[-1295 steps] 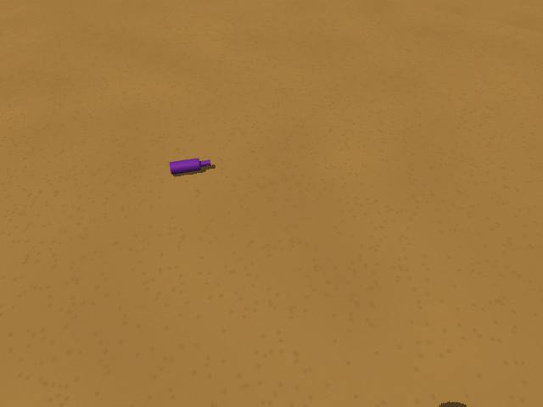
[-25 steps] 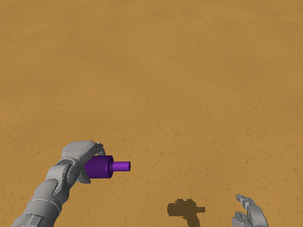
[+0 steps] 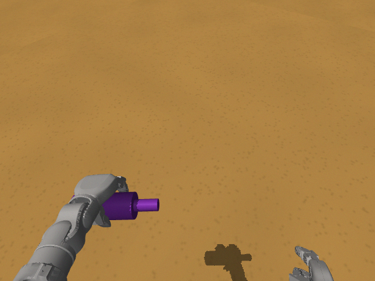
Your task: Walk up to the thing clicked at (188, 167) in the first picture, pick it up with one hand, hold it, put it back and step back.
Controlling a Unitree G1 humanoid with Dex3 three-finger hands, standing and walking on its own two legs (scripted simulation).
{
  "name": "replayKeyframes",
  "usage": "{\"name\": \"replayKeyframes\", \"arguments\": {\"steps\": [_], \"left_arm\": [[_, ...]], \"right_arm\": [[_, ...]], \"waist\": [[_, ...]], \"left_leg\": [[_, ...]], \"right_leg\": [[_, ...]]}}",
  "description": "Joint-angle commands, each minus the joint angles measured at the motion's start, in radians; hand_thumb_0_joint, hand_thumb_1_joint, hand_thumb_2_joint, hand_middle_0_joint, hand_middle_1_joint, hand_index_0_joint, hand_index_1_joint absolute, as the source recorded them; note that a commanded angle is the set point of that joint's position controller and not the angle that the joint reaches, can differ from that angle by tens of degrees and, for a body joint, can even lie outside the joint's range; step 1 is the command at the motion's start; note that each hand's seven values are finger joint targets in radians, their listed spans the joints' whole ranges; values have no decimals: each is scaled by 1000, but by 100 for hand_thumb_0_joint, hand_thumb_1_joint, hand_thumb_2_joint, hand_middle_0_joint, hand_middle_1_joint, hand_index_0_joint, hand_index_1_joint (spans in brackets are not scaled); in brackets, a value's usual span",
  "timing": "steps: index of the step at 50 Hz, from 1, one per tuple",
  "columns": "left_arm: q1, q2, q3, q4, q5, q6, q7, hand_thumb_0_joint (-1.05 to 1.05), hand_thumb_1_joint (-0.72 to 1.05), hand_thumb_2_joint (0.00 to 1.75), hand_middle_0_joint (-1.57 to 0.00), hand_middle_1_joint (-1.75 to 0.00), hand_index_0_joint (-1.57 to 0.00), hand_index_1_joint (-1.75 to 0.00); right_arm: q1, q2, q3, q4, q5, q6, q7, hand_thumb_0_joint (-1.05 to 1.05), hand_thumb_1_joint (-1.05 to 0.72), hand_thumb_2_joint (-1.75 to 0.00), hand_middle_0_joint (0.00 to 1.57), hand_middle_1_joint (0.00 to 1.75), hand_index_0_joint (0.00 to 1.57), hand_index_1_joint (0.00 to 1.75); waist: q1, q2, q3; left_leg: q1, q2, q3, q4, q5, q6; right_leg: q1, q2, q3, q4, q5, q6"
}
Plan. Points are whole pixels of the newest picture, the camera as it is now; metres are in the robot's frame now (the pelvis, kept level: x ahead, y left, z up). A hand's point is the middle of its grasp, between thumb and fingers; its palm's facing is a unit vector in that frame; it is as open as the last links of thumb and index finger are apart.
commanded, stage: crouch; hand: left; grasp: from above
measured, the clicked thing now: (116, 205) +0.31 +0.20 -0.06
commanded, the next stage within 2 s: lower in 1.92 s
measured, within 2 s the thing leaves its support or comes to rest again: neither
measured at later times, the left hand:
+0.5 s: hand (119, 220) +0.33 +0.24 -0.22, palm faces -0.42 +0.05 -0.91, open 9.5 cm
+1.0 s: hand (132, 230) +0.37 +0.27 -0.45, palm faces -0.45 +0.02 -0.89, open 9.6 cm
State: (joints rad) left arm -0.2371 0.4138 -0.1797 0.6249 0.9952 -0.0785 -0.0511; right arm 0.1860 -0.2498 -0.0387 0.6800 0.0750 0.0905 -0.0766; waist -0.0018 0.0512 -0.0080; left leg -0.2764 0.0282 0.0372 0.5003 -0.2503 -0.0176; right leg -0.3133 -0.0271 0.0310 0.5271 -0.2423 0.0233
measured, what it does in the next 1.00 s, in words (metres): lowers itself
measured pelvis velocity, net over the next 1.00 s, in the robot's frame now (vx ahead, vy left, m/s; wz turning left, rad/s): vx -0.07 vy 0.02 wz -0.01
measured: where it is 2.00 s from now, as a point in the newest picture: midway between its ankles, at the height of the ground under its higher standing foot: outside the picture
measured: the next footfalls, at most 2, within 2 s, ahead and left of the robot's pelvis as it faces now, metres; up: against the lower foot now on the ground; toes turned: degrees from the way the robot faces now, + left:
none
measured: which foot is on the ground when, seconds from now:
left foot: down 0.00-1.00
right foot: down 0.00-1.00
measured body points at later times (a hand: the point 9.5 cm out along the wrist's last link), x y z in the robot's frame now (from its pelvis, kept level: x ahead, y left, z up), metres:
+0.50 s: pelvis -0.04 +0.01 -0.12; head +0.08 +0.02 +0.32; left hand +0.35 +0.24 -0.17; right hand +0.05 -0.28 -0.24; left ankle +0.01 +0.13 -0.74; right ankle +0.02 -0.13 -0.74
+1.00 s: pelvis -0.07 +0.02 -0.30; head +0.14 +0.05 +0.09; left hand +0.39 +0.26 -0.40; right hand -0.02 -0.26 -0.43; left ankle +0.00 +0.13 -0.74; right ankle +0.02 -0.13 -0.74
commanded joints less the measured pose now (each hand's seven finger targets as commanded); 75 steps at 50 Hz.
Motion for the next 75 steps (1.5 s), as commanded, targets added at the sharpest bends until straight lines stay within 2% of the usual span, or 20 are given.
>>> {"name": "replayKeyframes", "arguments": {"steps": [1,7,15,20,21,25,28,36,38,39,40,42,47,51,54,56,59,67,69,75], "left_arm": [[-267,201,104,-129,12,-19,56,0,65,69,-96,-70,-100,-66],[-351,187,103,19,73,-59,174,0,67,74,-98,-73,-101,-70],[-544,173,84,251,170,-62,356,0,71,79,-102,-77,-105,-74],[-616,182,94,369,188,-47,417,0,68,73,-100,-73,-103,-70],[-648,218,115,354,191,-50,424,0,68,74,-99,-74,-102,-70],[-698,216,122,375,191,-38,430,0,65,75,-97,-73,-100,-70],[-721,292,176,358,195,-28,436,0,62,71,-94,-72,-98,-69],[-839,345,201,404,194,-50,398,0,64,80,-96,-76,-99,-73],[-854,324,188,450,195,-66,387,0,68,79,-97,-78,-101,-74],[-891,365,205,422,198,-79,390,0,69,78,-99,-77,-103,-73],[-871,346,194,468,209,-85,387,0,71,80,-99,-79,-104,-75],[-890,397,221,463,220,-103,393,0,74,79,-100,-80,-105,-76],[-940,428,246,466,257,-122,413,0,77,80,-105,-77,-109,-73],[-962,423,251,493,256,-116,426,0,74,77,-102,-75,-106,-71],[-1016,478,273,444,255,-120,433,0,70,79,-101,-73,-104,-70],[-1008,458,265,492,254,-119,431,0,72,77,-102,-73,-105,-69],[-1010,508,283,497,265,-126,428,0,69,78,-101,-72,-104,-69],[-1018,526,288,563,268,-141,415,0,74,79,-103,-75,-106,-72],[-1043,513,275,565,270,-148,409,0,76,78,-104,-77,-107,-73],[-1050,553,288,600,277,-163,407,0,74,79,-104,-75,-107,-72]], "right_arm": [[-63,-120,-38,-131,-6,-39,-9,0,-89,-90,20,30,20,30],[-32,-123,-44,-104,-31,-27,5,0,-90,-90,20,30,20,30],[66,-144,-77,-65,-65,-30,35,0,-90,-90,20,30,20,30],[101,-159,-86,-49,-85,-49,44,0,-90,-90,20,30,20,30],[101,-164,-89,-43,-90,-55,44,0,-90,-90,20,30,20,30],[125,-176,-101,-31,-104,-74,42,0,-90,-90,20,30,20,30],[138,-185,-107,-25,-111,-84,41,0,-90,-90,20,30,20,30],[150,-193,-100,-11,-123,-115,56,0,-90,-90,20,30,20,30],[162,-195,-90,-4,-127,-126,64,0,-90,-90,20,30,20,30],[158,-196,-89,-3,-128,-130,68,0,-90,-90,20,30,20,30],[164,-191,-76,-3,-130,-137,74,0,-90,-90,20,30,20,30],[171,-194,-67,2,-138,-145,85,0,-90,-90,20,30,20,30],[194,-216,-65,27,-157,-150,114,0,-90,-90,20,30,20,30],[201,-220,-68,31,-169,-152,136,0,-91,-90,20,30,20,30],[188,-221,-72,31,-171,-151,144,0,-91,-90,20,30,20,30],[194,-224,-67,33,-176,-151,152,0,-90,-90,20,30,20,30],[197,-224,-63,38,-180,-148,156,0,-91,-90,20,30,20,30],[192,-237,-54,44,-186,-137,176,0,-91,-90,20,30,20,30],[197,-244,-54,43,-189,-135,180,0,-91,-90,20,30,20,30],[197,-249,-41,44,-195,-128,191,0,-91,-90,20,30,20,30]], "waist": [[1,-78,-222],[-33,-77,-218],[-73,-46,-378],[-88,-21,-504],[-81,3,-534],[-109,51,-635],[-94,68,-708],[-139,72,-723],[-172,67,-696],[-164,74,-719],[-179,62,-722],[-172,96,-768],[-175,208,-855],[-196,205,-837],[-182,233,-868],[-208,193,-814],[-201,183,-868],[-207,199,-781],[-229,214,-778],[-231,207,-773]], "left_leg": [[80,-49,11,-25,198,31],[-64,-53,9,88,108,27],[-390,-48,5,414,22,18],[-578,-41,-18,604,-6,27],[-621,-42,-22,640,-22,28],[-723,-32,-43,760,-59,28],[-786,-27,-60,821,-97,24],[-1021,-31,-81,981,-305,27],[-1071,-30,-103,1021,-331,27],[-1096,-34,-100,1042,-356,30],[-1105,-33,-112,1066,-339,29],[-1138,-38,-97,1123,-294,30],[-1086,-31,-122,1204,-186,13],[-1150,-35,-97,1275,-202,22],[-1192,-39,-78,1311,-238,25],[-1252,-37,-78,1338,-258,29],[-1295,-42,-53,1403,-217,39],[-1355,-40,-65,1452,-230,34],[-1357,-39,-70,1467,-232,32],[-1404,-42,-65,1520,-234,35]], "right_leg": [[38,42,-24,-69,170,-21],[-103,37,-24,25,89,-25],[-391,39,-25,319,29,-32],[-584,45,-44,518,-14,-40],[-621,45,-46,555,-29,-43],[-779,46,-60,694,-70,-54],[-854,41,-69,778,-109,-58],[-1091,41,-81,941,-285,-62],[-1173,37,-91,990,-299,-61],[-1181,39,-91,1006,-323,-61],[-1217,35,-99,1031,-303,-59],[-1230,32,-97,1077,-268,-59],[-1363,28,-122,1205,-211,-66],[-1388,29,-123,1240,-214,-64],[-1383,33,-122,1271,-229,-66],[-1396,29,-125,1284,-235,-60],[-1354,36,-115,1307,-193,-53],[-1453,37,-130,1382,-215,-58],[-1479,38,-137,1401,-215,-58],[-1489,41,-141,1440,-214,-56]]}}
